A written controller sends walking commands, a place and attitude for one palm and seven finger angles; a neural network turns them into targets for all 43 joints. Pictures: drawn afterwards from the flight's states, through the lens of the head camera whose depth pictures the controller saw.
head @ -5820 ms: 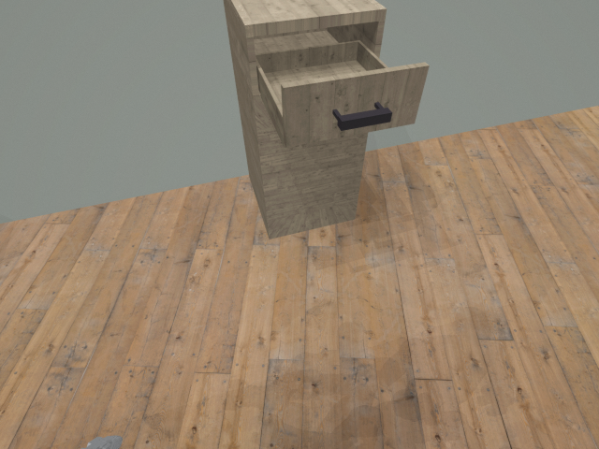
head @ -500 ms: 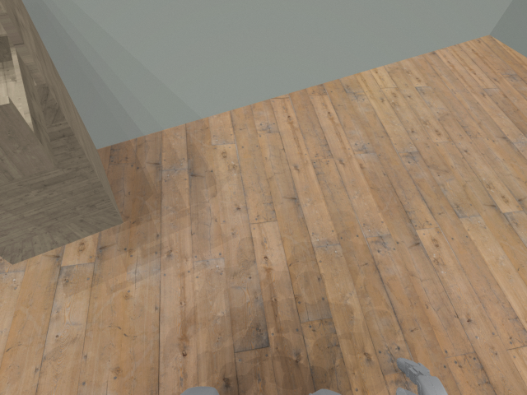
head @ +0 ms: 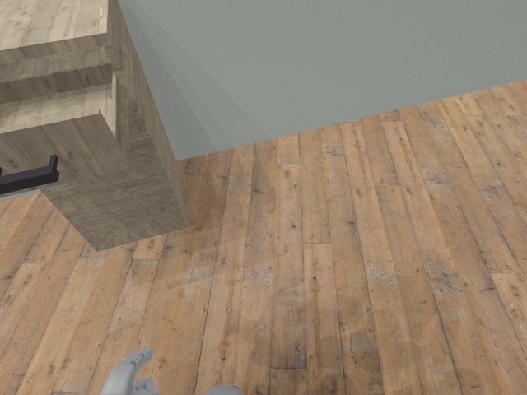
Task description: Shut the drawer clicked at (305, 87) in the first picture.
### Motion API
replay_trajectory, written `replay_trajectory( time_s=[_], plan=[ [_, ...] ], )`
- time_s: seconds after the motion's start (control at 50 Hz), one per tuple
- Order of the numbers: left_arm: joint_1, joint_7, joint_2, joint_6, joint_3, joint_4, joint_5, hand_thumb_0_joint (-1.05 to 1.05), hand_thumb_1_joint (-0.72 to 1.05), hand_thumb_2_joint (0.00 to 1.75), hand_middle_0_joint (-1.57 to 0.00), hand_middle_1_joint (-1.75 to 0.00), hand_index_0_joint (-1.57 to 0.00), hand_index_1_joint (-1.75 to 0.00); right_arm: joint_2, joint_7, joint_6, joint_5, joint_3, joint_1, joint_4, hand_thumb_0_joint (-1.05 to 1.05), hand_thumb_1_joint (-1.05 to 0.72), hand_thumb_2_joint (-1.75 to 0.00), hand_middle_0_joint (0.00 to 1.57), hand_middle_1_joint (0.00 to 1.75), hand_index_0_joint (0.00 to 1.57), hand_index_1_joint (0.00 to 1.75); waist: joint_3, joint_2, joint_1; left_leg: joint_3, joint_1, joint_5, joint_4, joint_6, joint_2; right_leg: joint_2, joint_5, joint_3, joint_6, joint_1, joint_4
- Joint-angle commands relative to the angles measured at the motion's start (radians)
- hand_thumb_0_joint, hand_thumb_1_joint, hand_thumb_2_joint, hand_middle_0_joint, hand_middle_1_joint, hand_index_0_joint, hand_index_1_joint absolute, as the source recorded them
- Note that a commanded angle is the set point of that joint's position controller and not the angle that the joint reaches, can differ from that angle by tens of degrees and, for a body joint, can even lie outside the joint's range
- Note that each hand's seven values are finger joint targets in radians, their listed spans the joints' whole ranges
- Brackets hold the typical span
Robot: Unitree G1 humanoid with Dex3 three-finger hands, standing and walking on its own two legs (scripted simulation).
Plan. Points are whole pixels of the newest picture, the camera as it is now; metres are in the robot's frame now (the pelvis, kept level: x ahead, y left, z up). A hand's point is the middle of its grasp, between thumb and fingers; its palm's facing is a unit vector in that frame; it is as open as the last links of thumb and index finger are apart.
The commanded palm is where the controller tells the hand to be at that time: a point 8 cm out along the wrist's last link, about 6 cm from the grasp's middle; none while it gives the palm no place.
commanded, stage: turn to face it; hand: left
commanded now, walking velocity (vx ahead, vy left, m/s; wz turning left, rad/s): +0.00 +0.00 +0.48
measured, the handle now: (24, 172) +0.53 +0.51 +0.01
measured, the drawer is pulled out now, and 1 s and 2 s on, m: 0.30 0.30 0.30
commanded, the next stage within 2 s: take the last steps up to it in 0.42 s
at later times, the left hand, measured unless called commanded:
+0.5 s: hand out of the picture -0.09 +0.27 -0.18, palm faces +0.29 -0.93 -0.24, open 7.4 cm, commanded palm none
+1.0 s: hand out of the picture +0.01 +0.24 -0.15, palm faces +0.35 -0.91 -0.20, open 7.4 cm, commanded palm none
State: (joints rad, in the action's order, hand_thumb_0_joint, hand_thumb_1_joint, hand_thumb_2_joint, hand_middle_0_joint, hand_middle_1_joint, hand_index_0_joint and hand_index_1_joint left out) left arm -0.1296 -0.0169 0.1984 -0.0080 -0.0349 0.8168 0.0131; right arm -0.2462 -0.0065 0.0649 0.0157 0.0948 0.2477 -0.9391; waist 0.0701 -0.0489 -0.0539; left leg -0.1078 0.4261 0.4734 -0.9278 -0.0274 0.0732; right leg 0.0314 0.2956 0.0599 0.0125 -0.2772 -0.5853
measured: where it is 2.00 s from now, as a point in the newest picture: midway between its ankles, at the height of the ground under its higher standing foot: (214, 390)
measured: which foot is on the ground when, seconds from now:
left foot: up 0.00-0.36, down 0.38-0.94, up 0.96-1.00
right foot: down 0.00-0.38, up 0.40-0.90, down 0.92-1.00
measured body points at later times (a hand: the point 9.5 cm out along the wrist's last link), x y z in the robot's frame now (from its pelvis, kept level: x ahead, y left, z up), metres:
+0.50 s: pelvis -0.03 +0.05 +0.00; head -0.02 +0.10 +0.45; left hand -0.10 +0.32 -0.16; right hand +0.14 -0.16 -0.11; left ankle -0.05 +0.13 -0.73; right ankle -0.01 -0.11 -0.67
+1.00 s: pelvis +0.00 +0.05 +0.00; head -0.01 +0.03 +0.45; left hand -0.01 +0.28 -0.13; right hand +0.01 -0.19 -0.16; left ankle -0.05 +0.14 -0.70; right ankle +0.03 -0.05 -0.73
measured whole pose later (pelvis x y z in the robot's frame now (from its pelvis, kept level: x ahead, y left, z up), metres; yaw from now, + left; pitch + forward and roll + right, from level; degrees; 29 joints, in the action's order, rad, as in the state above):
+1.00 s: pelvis +0.00 +0.05 +0.00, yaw +19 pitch -2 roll +0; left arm -0.26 0.00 0.14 0.05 -0.04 0.99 0.02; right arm -0.19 0.00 0.02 0.02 0.05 0.43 -1.12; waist -0.01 -0.04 -0.02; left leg -0.01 0.30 0.42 -0.80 0.04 0.04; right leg 0.02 0.28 0.10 0.03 -0.19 -0.52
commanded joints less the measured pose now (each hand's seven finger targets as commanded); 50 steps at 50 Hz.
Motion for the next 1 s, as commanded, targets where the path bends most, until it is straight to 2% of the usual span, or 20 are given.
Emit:
replay_trajectory(
  time_s=[0.0, 0.18, 0.26, 0.3, 0.32, 0.34, 0.36, 0.38, 0.4, 0.44, 0.5, 0.66, 0.76, 0.82, 0.86, 0.88, 0.9, 0.92, 0.94, 0.98],
  plan=[
    [0.012, -0.019, 0.168, 0.016, -0.044, -0.073, 0.002, 0.0, 0.9, 0.9, -0.2, -0.3, -0.2, -0.3, -0.089, -0.017, -0.01, 0.008, 0.029, -0.003, 0.072, 0.0, -0.9, -0.9, 0.2, 0.3, 0.2, 0.3, -0.029, 0.203, 0.018, 0.042, 0.138, -0.097, -0.35, -0.029, -0.085, 0.282, -0.175, -0.157, 0.082, 0.047, 0.294],
    [-0.169, -0.019, 0.215, 0.013, -0.059, 0.022, 0.018, 0.0, 0.9, 0.9, -0.2, -0.3, -0.2, -0.3, -0.054, -0.018, -0.008, -0.001, -0.001, -0.128, 0.077, 0.0, -0.9, -0.9, 0.2, 0.3, 0.2, 0.3, -0.061, 0.234, 0.102, 0.14, 0.056, -0.015, -0.028, -0.046, -0.095, 0.315, -0.353, -0.066, 0.118, 0.167, 0.25],
    [-0.186, -0.018, 0.234, 0.008, -0.068, 0.059, 0.023, 0.0, 0.9, 0.9, -0.2, -0.3, -0.2, -0.3, -0.039, -0.01, -0.026, -0.012, -0.018, -0.125, 0.074, 0.0, -0.9, -0.9, 0.2, 0.3, 0.2, 0.3, -0.11, 0.272, 0.105, 0.18, -0.057, 0.004, 0.18, -0.023, -0.078, 0.329, -0.49, -0.047, 0.123, 0.194, 0.18],
    [-0.161, -0.017, 0.231, 0.002, -0.071, 0.067, 0.016, 0.0, 0.9, 0.9, -0.2, -0.3, -0.2, -0.3, -0.046, -0.003, -0.038, -0.011, -0.019, -0.056, 0.054, 0.0, -0.9, -0.9, 0.2, 0.3, 0.2, 0.3, -0.134, 0.262, 0.063, 0.197, -0.2, -0.139, 0.382, -0.01, -0.07, 0.308, -0.442, -0.006, 0.073, 0.131, 0.109],
    [-0.153, -0.015, 0.215, -0.005, -0.066, 0.07, 0.006, 0.0, 0.9, 0.9, -0.2, -0.3, -0.2, -0.3, -0.074, -0.004, -0.047, -0.008, -0.015, -0.013, 0.041, 0.0, -0.9, -0.9, 0.2, 0.3, 0.2, 0.3, -0.143, 0.187, 0.032, 0.181, -0.319, -0.274, 0.53, 0.002, -0.092, 0.275, -0.356, 0.044, 0.021, 0.057, 0.02],
    [-0.184, -0.011, 0.154, -0.013, -0.059, 0.053, -0.003, 0.0, 0.9, 0.9, -0.2, -0.3, -0.2, -0.3, -0.173, -0.002, -0.059, 0.0, 0.003, 0.012, 0.041, 0.0, -0.9, -0.9, 0.2, 0.3, 0.2, 0.3, -0.172, -0.085, 0.025, -0.071, -0.46, -0.471, 0.6, 0.071, -0.305, 0.165, -0.044, 0.105, -0.05, -0.141, -0.171],
    [-0.153, -0.009, 0.105, -0.02, -0.034, 0.026, 0.003, 0.0, 0.9, 0.9, -0.2, -0.3, -0.2, -0.3, -0.249, 0.003, -0.049, -0.002, 0.016, 0.036, 0.042, 0.0, -0.9, -0.9, 0.2, 0.3, 0.2, 0.3, -0.133, -0.275, 0.011, -0.225, -0.426, -0.749, 0.612, 0.164, -0.477, 0.093, 0.341, 0.068, -0.088, -0.263, -0.334],
    [-0.114, -0.02, 0.127, -0.036, -0.035, 0.039, 0.01, 0.0, 0.9, 0.9, -0.2, -0.3, -0.2, -0.3, -0.223, 0.017, -0.05, 0.002, 0.013, 0.045, 0.026, 0.0, -0.9, -0.9, 0.2, 0.3, 0.2, 0.3, -0.119, -0.221, -0.01, -0.214, -0.35, -0.73, 0.619, 0.184, -0.46, 0.089, 0.325, -0.022, -0.08, -0.247, -0.434],
    [-0.085, -0.019, 0.126, -0.04, -0.04, 0.056, 0.006, 0.0, 0.9, 0.9, -0.2, -0.3, -0.2, -0.3, -0.207, 0.029, -0.048, 0.005, 0.005, 0.005, 0.029, 0.0, -0.9, -0.9, 0.2, 0.3, 0.2, 0.3, -0.065, -0.214, 0.006, -0.189, -0.283, -0.672, 0.627, 0.185, -0.415, 0.085, 0.266, -0.055, -0.078, -0.256, -0.492],
    [-0.128, -0.005, 0.133, -0.037, -0.046, 0.106, 0.005, 0.0, 0.9, 0.9, -0.2, -0.3, -0.2, -0.3, -0.144, 0.034, -0.054, 0.001, -0.018, -0.09, 0.044, 0.0, -0.9, -0.9, 0.2, 0.3, 0.2, 0.3, -0.021, -0.127, 0.055, -0.081, -0.258, -0.65, 0.632, 0.168, -0.325, 0.081, 0.12, -0.057, -0.081, -0.251, -0.551],
    [-0.179, -0.003, 0.131, -0.032, -0.041, 0.143, 0.004, 0.0, 0.9, 0.9, -0.2, -0.3, -0.2, -0.3, -0.118, 0.036, -0.067, -0.007, -0.025, -0.078, 0.036, 0.0, -0.9, -0.9, 0.2, 0.3, 0.2, 0.3, -0.09, -0.1, 0.066, -0.024, -0.339, -0.723, 0.623, 0.168, -0.293, 0.072, 0.07, -0.046, -0.095, -0.229, -0.537],
    [-0.082, 0.015, 0.09, -0.01, -0.031, 0.115, 0.016, 0.0, 0.9, 0.9, -0.2, -0.3, -0.2, -0.3, -0.089, 0.033, -0.083, 0.004, -0.014, 0.075, -0.019, 0.0, -0.9, -0.9, 0.2, 0.3, 0.2, 0.3, -0.018, -0.073, 0.013, -0.2, -0.357, -0.148, 0.738, 0.239, -0.315, 0.061, 0.116, -0.022, -0.075, -0.281, -0.361],
    [-0.044, 0.024, 0.06, 0.006, -0.023, 0.093, 0.018, 0.0, 0.9, 0.9, -0.2, -0.3, -0.2, -0.3, -0.089, 0.035, -0.093, 0.01, -0.015, 0.11, -0.043, 0.0, -0.9, -0.9, 0.2, 0.3, 0.2, 0.3, -0.004, -0.078, 0.01, -0.248, -0.3, -0.007, 0.758, 0.245, -0.298, 0.042, 0.14, -0.007, -0.048, -0.2, -0.195],
    [-0.087, 0.022, 0.039, 0.016, -0.02, 0.11, 0.014, 0.0, 0.9, 0.9, -0.2, -0.3, -0.2, -0.3, -0.078, 0.034, -0.096, 0.01, -0.02, 0.113, -0.065, 0.0, -0.9, -0.9, 0.2, 0.3, 0.2, 0.3, -0.006, -0.072, 0.039, -0.232, -0.216, 0.001, 0.735, 0.234, -0.279, 0.016, 0.112, 0.004, -0.033, -0.056, -0.074],
    [-0.191, 0.02, 0.038, 0.028, -0.025, 0.15, 0.013, 0.0, 0.9, 0.9, -0.2, -0.3, -0.2, -0.3, -0.066, 0.032, -0.094, 0.004, -0.026, 0.09, -0.077, 0.0, -0.9, -0.9, 0.2, 0.3, 0.2, 0.3, -0.02, -0.024, 0.095, -0.169, -0.097, 0.032, 0.638, 0.193, -0.221, -0.001, 0.016, 0.02, -0.025, 0.163, 0.114],
    [-0.251, 0.014, 0.066, 0.039, -0.031, 0.176, 0.017, 0.0, 0.9, 0.9, -0.2, -0.3, -0.2, -0.3, -0.036, 0.03, -0.098, -0.001, -0.03, 0.095, -0.082, 0.0, -0.9, -0.9, 0.2, 0.3, 0.2, 0.3, -0.016, 0.055, 0.12, -0.109, 0.019, 0.044, 0.516, 0.15, -0.158, 0.048, 0.028, -0.037, -0.014, 0.306, 0.211],
    [-0.328, 0.003, 0.132, 0.05, -0.045, 0.198, 0.025, 0.0, 0.9, 0.9, -0.2, -0.3, -0.2, -0.3, 0.019, 0.025, -0.106, -0.01, -0.041, 0.108, -0.069, 0.0, -0.9, -0.9, 0.2, 0.3, 0.2, 0.3, -0.024, 0.231, 0.145, 0.036, 0.201, 0.03, 0.274, 0.096, -0.057, 0.257, 0.233, -0.296, 0.053, 0.441, 0.325],
    [-0.398, -0.002, 0.196, 0.045, -0.059, 0.2, 0.016, 0.0, 0.9, 0.9, -0.2, -0.3, -0.2, -0.3, -0.001, 0.017, -0.104, 0.004, -0.034, 0.05, -0.019, 0.0, -0.9, -0.9, 0.2, 0.3, 0.2, 0.3, 0.02, 0.285, 0.178, 0.096, 0.312, 0.097, 0.077, 0.067, -0.031, 0.445, 0.403, -0.569, 0.149, 0.388, 0.469],
    [-0.379, -0.006, 0.197, 0.053, -0.061, 0.199, 0.004, 0.0, 0.9, 0.9, -0.2, -0.3, -0.2, -0.3, -0.051, 0.008, -0.094, 0.016, -0.017, 0.033, -0.025, 0.0, -0.9, -0.9, 0.2, 0.3, 0.2, 0.3, 0.055, 0.251, 0.159, 0.054, 0.303, 0.019, -0.045, 0.066, -0.085, 0.452, 0.549, -0.615, 0.168, 0.248, 0.529],
    [-0.278, -0.011, 0.111, 0.06, -0.043, 0.185, 0.007, 0.0, 0.9, 0.9, -0.2, -0.3, -0.2, -0.3, -0.024, -0.003, -0.082, 0.018, -0.009, 0.062, -0.055, 0.0, -0.9, -0.9, 0.2, 0.3, 0.2, 0.3, 0.13, 0.172, 0.092, 0.058, 0.285, -0.125, -0.144, 0.055, -0.133, 0.385, 0.447, -0.463, 0.129, 0.122, 0.527]
  ],
)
